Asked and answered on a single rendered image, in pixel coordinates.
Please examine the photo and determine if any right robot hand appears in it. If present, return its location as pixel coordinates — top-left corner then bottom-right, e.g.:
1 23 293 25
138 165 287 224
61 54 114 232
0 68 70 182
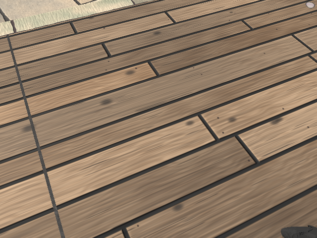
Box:
280 225 317 238

